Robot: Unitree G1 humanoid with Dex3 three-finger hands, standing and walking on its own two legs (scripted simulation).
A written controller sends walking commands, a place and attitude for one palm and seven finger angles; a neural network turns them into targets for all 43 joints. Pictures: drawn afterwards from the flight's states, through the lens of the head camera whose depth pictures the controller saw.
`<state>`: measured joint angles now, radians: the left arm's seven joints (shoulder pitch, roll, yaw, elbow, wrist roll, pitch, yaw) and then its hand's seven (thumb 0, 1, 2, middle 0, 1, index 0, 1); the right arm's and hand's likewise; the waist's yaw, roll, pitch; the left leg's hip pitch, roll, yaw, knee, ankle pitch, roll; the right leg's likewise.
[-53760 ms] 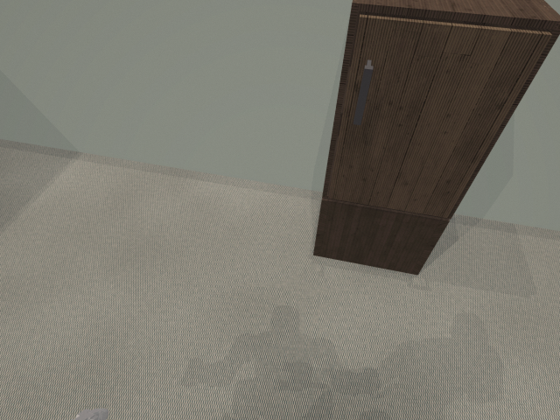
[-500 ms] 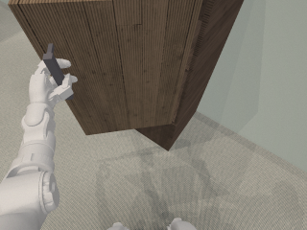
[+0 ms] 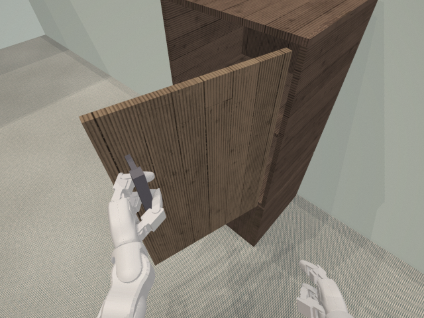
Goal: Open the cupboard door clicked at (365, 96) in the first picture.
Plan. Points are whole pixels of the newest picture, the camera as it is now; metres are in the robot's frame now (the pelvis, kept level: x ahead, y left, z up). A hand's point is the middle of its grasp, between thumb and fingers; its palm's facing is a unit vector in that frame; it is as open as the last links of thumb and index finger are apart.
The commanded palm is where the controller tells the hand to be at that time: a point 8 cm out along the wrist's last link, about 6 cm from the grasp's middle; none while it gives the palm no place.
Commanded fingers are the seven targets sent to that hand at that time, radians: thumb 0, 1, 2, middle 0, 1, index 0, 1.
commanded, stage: pull the door open along its arc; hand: left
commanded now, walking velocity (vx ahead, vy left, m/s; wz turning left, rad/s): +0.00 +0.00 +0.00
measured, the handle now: (142, 190) +0.34 +0.16 +0.07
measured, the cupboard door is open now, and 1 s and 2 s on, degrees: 74 83 85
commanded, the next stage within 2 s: open thumb and fingers to let go in 0.24 s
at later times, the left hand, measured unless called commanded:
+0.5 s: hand (182, 228) +0.26 +0.07 +0.07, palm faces +0.44 -0.90 -0.02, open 6.1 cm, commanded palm +0.21 +0.11 +0.07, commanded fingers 0.00 0.27 0.63 -0.35 -1.28 -0.35 -1.28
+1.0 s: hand (181, 226) +0.26 +0.07 +0.07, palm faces +0.39 -0.92 -0.01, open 14.0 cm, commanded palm +0.21 +0.12 +0.07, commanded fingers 0.00 -0.50 0.30 -0.20 -0.60 -0.20 -0.60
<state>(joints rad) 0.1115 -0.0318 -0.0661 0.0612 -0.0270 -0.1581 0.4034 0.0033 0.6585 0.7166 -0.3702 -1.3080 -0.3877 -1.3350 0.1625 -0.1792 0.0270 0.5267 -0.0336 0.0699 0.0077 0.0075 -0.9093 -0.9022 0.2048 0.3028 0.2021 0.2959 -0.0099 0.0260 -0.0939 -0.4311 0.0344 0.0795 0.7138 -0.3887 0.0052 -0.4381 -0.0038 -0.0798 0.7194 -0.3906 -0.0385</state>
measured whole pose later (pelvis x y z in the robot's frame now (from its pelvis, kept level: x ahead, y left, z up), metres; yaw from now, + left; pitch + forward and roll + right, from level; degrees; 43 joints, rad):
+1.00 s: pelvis -0.03 -0.01 +0.00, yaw +3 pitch +3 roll +1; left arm 0.08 -0.10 -0.23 0.10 0.06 -0.13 0.57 -0.01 -0.44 0.33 -0.27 -1.02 -0.30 -1.01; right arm 0.18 -0.18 0.02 0.58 -0.06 0.04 -0.01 0.01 -0.91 -0.90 0.21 0.30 0.20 0.30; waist 0.00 0.03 -0.07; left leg -0.45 0.02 0.03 0.75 -0.36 -0.01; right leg -0.44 -0.02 -0.13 0.76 -0.39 -0.06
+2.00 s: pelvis -0.02 -0.01 -0.01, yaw +1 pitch +5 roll +1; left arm 0.39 0.11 -0.16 -0.19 -0.09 -0.21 0.03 -0.02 -0.50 0.30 -0.21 -0.33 -0.21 -0.33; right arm 0.25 -0.22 0.04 0.47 0.00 -0.07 -0.01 0.01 -0.91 -0.90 0.21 0.30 0.20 0.30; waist 0.00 0.04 -0.06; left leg -0.50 0.03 0.05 0.82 -0.41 0.00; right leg -0.50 -0.02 -0.10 0.83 -0.42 -0.05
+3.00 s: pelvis -0.02 +0.01 -0.01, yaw +3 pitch +4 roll -1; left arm 0.57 0.22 0.08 -0.40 -0.25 -0.13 -0.18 -0.02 -0.49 0.30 -0.15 -0.30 -0.15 -0.30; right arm 0.27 -0.23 0.05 0.49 0.04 -0.19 -0.07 0.01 -0.91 -0.90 0.21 0.30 0.20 0.30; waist 0.04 0.06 -0.09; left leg -0.47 0.01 0.03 0.83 -0.42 0.03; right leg -0.44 -0.02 -0.12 0.79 -0.41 -0.02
